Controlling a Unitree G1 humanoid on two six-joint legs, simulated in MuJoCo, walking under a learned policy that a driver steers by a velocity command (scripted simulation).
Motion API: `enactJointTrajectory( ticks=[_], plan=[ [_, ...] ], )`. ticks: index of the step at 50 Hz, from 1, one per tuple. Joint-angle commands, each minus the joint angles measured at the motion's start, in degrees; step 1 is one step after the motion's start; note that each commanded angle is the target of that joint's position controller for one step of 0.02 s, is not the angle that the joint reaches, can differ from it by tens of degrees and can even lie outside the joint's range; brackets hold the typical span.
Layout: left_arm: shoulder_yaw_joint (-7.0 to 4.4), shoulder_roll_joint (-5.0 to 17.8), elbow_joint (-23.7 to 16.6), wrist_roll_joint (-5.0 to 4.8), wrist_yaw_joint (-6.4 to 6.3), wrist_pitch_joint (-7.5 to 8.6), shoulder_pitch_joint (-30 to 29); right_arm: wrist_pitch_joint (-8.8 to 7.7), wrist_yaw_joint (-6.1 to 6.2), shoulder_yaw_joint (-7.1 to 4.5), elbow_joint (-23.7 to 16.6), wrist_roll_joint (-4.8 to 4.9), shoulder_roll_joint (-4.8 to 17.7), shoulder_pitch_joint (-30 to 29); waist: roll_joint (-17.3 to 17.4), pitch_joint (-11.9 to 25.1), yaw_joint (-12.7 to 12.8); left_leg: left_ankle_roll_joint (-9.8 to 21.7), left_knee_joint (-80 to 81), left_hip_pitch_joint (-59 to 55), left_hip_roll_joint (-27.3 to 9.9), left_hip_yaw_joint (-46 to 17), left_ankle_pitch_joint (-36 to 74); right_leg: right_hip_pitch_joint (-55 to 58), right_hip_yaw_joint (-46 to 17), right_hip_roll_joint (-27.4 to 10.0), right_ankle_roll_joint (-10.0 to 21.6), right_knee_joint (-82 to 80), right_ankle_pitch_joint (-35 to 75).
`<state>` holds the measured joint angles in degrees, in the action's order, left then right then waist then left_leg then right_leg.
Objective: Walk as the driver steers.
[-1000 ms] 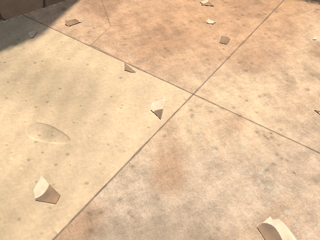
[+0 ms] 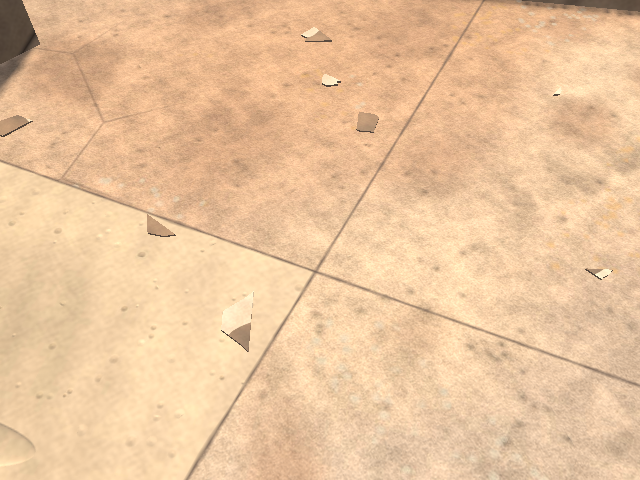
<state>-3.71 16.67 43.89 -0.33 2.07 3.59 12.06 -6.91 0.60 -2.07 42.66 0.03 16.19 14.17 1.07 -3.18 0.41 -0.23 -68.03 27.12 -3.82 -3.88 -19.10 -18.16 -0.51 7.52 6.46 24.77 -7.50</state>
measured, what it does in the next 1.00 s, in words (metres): walks ahead, turning right: left foot, then right foot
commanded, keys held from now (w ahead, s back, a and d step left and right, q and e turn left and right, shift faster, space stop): w+e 0.38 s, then w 0.42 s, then w+q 0.20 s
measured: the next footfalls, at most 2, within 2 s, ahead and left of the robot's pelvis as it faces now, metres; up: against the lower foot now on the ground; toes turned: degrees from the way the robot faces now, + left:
left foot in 0.32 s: +0.38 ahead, +0.13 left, +0.00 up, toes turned -15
right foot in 0.80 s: +0.54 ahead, -0.20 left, +0.00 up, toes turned -21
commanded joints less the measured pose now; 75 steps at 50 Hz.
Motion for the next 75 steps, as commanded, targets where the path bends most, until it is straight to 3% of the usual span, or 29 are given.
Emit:
enactJointTrajectory(
  ticks=[1,5,9,14,15,16,17,18,19,20,22,31,36,39,40,41,42,43,45,50,59,63,65,66,67,68,69,71,75],
  plan=[
    [-1.71,6.7,-5.1,-0.23,-0.73,1.3,-2.5,0.46,0.5,-2.11,-4.0,-1.14,6.4,3.7,-3.1,4.1,-2.7,-1.8,5.0,6.0,-3.4,-1.1,3.0,2.8,-19.4,-15.5,11.7,-14.3,6.0],
    [-2.41,8.9,-4.4,-0.75,-1.93,1.01,1.4,0.69,0.7,-1.17,-7.5,-1.46,4.0,-5.9,-3.2,1.8,0.5,-3.7,22.7,5.1,-1.2,0.4,18.0,-1.9,-14.1,-11.4,8.6,-13.8,5.7],
    [-2.6,9.5,-3.1,-1.49,-2.57,-0.16,6.8,-0.17,-0.38,-0.85,-9.6,-0.08,3.8,-13.9,-4.6,2.8,4.2,-4.0,35.1,0.3,2.6,0.4,25.7,0.9,-16.5,-11.6,6.5,-10.4,1.2],
    [-2.55,8.7,-3.2,-1.19,-2.92,-1.33,7.6,-1.28,-1.28,-2.55,-9.7,0.68,7.5,-11.1,-7.9,4.5,1.0,-0.5,42.2,-5.6,3.7,-1.0,15.2,9.7,-24.7,-14.2,4.1,-0.2,2.1],
    [-1.98,7.0,-3.6,-0.96,-2.76,-1.29,7.3,-1.54,-0.91,-3.41,-8.7,0.35,8.9,-5.9,-7.6,7.4,-1.9,1.6,44.1,-14.1,2.6,-0.8,15.2,8.2,-23.2,-11.8,2.4,5.3,4.3],
    [-0.62,3.4,-4.7,-0.21,-2.4,-0.94,7.1,-1.7,-0.33,-4.29,-8.2,-0.81,11.9,2.3,-2.9,15.2,-5.6,5.7,42.4,-28.5,-6.3,-8.5,12.8,2.2,-18.8,-8.6,0.2,20.0,-0.2],
    [0.49,0.2,-6.3,-1.67,-2.38,-0.37,14.4,-0.77,-0.38,-5.51,-6.0,-1.5,16.1,8.2,15.1,23.3,-3.4,15.0,45.8,-48.2,-19.3,-33.1,1.1,-18.0,-9.8,-0.4,-3.8,38.5,-22.9],
    [-0.2,5.6,-5.8,-2.17,-2.58,-0.32,14.3,-0.28,-0.79,-4.66,-6.1,-0.24,11.5,8.5,13.8,21.1,-4.3,14.8,49.1,-47.6,-21.3,-41.4,-10.5,-26.1,-10.1,-5.0,-4.7,47.4,-25.8],
    [-1.25,9.1,-6.2,-1.98,-2.62,-0.67,8.6,0.13,-0.56,-3.68,-6.7,-0.15,8.0,6.2,7.7,13.5,-5.8,12.3,50.0,-41.4,-18.6,-32.9,-10.1,-28.4,-9.7,-7.0,-5.3,50.4,-20.3],
    [-1.23,8.6,-6.9,-1.23,-2.73,-0.91,5.2,0.49,-0.57,-3.17,-6.7,-0.61,6.9,3.8,3.4,8.8,-5.3,10.8,50.7,-34.6,-15.7,-25.5,-2.7,-27.1,-7.8,-8.6,-5.8,49.8,-16.0],
    [-1.21,6.3,-8.0,-0.79,-2.21,-0.81,3.0,0.59,-0.77,-2.4,-5.5,-1.16,5.1,1.5,4.1,3.6,-2.8,10.4,53.7,-24.9,-11.3,-16.4,7.8,-23.7,-7.6,-11.0,-6.0,45.0,-11.8],
    [1.18,1.2,-9.8,-0.28,-0.35,0.03,-6.6,0.73,-1.11,-3.61,-0.8,0.9,9.3,2.4,3.3,1.5,-3.2,11.6,59.4,-19.3,-8.2,-0.7,20.4,-16.0,-1.1,-12.1,-6.5,16.2,3.9],
    [0.63,3.3,-12.2,-0.87,0.36,0.55,-12.5,2.02,-1.02,-4.07,2.3,1.95,11.4,6.7,4.3,0.3,-3.9,9.8,57.1,-24.6,-11.4,-0.6,21.7,-12.6,0.2,-10.3,-4.1,7.9,2.8],
    [-1.76,7.3,-8.8,-0.18,-0.15,0.49,-0.6,2.84,-0.57,-3.6,3.2,2.03,10.9,6.3,3.2,7.5,3.3,6.6,41.6,-23.4,-8.1,4.1,39.4,6.9,3.4,-6.7,-0.6,3.0,2.4],
    [-3.08,10.8,-6.8,0.13,-0.84,0.18,9.1,2.7,-0.37,-2.4,2.2,0.89,8.4,6.3,-0.2,14.4,7.5,4.2,26.9,-14.2,-5.5,6.6,30.5,22.2,-3.9,-13.3,2.2,4.6,2.8],
    [-4.11,17.1,-6.3,0.91,-1.31,-0.14,12.8,1.78,-0.72,-0.1,0.2,0.05,1.6,12.1,-15.7,21.2,4.7,0.1,4.3,8.6,4.1,7.0,-4.7,40.8,-31.0,-29.1,11.3,0.1,-4.6],
    [-3.04,12.4,-6.2,0.3,-1.22,-0.07,14.1,0.81,-0.85,-1.03,1.3,1.31,6.0,10.3,-12.6,23.6,7.1,0.3,-4.5,15.2,4.3,-2.1,-14.5,39.8,-40.9,-30.8,12.9,-6.3,-12.8],
    [-2.05,9.9,-6.0,0.13,-1.1,0.33,10.8,0.44,-1.04,-2.14,-0.1,2.82,9.3,5.7,-9.7,14.5,6.5,1.2,-6.2,19.3,1.5,-2.6,-10.3,33.1,-32.0,-28.9,10.0,-7.1,-11.9],
    [-0.81,5.7,-6.0,0.4,-0.75,0.85,4.1,0.96,-0.71,-2.19,-0.5,1.64,8.4,1.8,-6.1,6.8,3.0,1.1,-0.8,16.1,-2.6,-1.0,-1.3,19.8,-19.2,-24.0,7.0,-10.0,-4.1],
    [-1.29,5.0,-3.6,1.25,-0.86,3.23,1.2,4.09,-0.59,-2.05,0.2,1.52,4.4,3.4,-5.1,2.9,-1.2,-0.5,4.9,10.8,-3.9,-3.0,8.5,9.7,-5.6,-21.7,5.9,-16.8,9.0],
    [-2.03,8.1,0.5,0.55,-2.96,1.58,4.8,3.46,-3.3,-0.87,-5.9,0.46,1.5,-11.6,-2.7,-2.3,3.4,0.8,30.7,10.6,-0.9,4.2,24.9,15.6,9.1,-20.7,2.1,-14.4,25.3],
    [-2.78,10.7,0.2,-0.62,-4.4,-0.97,4.3,3.65,-5.0,-2.34,-7.8,0.26,4.3,-8.6,-6.2,2.8,0.5,3.7,33.2,4.3,3.9,8.5,15.5,22.0,10.7,-21.8,-0.2,-2.0,45.9],
    [-2.74,10.6,-1.0,-1.03,-4.96,-1.78,2.2,3.67,-4.32,-4.74,-5.4,0.19,8.7,3.4,-4.8,9.1,-6.0,6.8,39.4,-11.0,7.5,8.7,18.9,18.3,11.8,-19.0,-3.0,15.9,45.2],
    [-1.83,8.3,-1.9,0.22,-4.76,-1.25,4.4,3.98,-2.83,-6.03,-5.0,0.03,13.1,7.6,2.4,13.8,-7.4,10.1,40.1,-25.7,0.8,-1.0,39.6,6.5,12.0,-15.1,-6.5,32.3,23.5],
    [0.4,1.3,-3.5,2.84,-3.46,-0.32,13.0,4.15,-2.04,-6.21,-7.0,-1.01,18.3,4.2,14.8,21.2,0.5,22.9,35.0,-45.7,-15.5,-26.4,63.7,-16.6,6.7,-4.3,-10.7,54.3,-33.2],
    [-0.17,6.8,-2.7,1.37,-2.44,0.58,10.6,4.33,-2.28,-5.59,-8.9,-0.98,15.0,5.7,6.4,32.2,-4.6,26.3,40.2,-46.6,-18.0,-33.7,54.7,-17.9,-5.7,-4.4,-10.1,60.1,-32.9],
    [-0.8,8.7,-4.5,-0.69,-2.26,0.53,4.2,4.44,-2.41,-4.93,-9.5,-0.54,12.4,2.0,3.0,24.9,-5.0,23.2,42.6,-40.5,-14.8,-26.1,47.4,-20.7,-6.4,-7.0,-9.0,58.2,-27.5],
    [-0.83,8.0,-4.8,0.46,-3.63,-0.6,0.9,5.23,-1.76,-3.91,-9.8,1.08,8.5,-3.5,-1.7,12.3,-1.5,18.1,46.5,-23.7,-9.4,-18.3,35.8,-20.6,-4.8,-10.3,-9.4,49.3,-20.2],
    [-0.62,5.9,-4.0,1.09,-4.45,-2.68,4.3,5.74,-0.99,-4.24,-10.3,-0.69,9.5,-6.3,2.8,10.7,2.2,16.8,49.0,-9.6,-5.5,-13.0,37.1,-11.1,-3.3,-9.5,-10.9,38.3,-16.1]
  ],
)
